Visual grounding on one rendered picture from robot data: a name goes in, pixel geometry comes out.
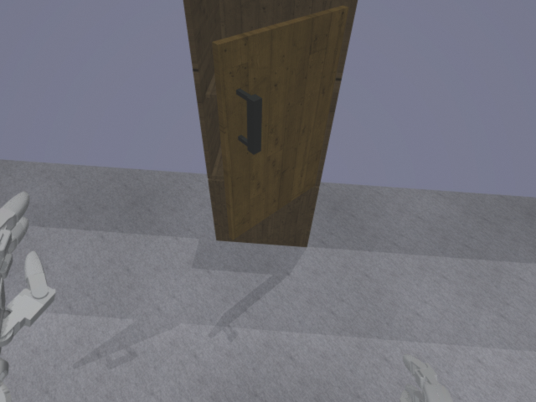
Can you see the robot left hand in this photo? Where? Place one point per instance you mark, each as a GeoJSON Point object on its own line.
{"type": "Point", "coordinates": [31, 302]}

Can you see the robot right hand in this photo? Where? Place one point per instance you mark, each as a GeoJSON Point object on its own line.
{"type": "Point", "coordinates": [426, 378]}

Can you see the handle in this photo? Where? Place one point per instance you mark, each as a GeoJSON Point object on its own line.
{"type": "Point", "coordinates": [254, 118]}

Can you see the cupboard door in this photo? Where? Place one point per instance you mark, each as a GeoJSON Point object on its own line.
{"type": "Point", "coordinates": [292, 66]}

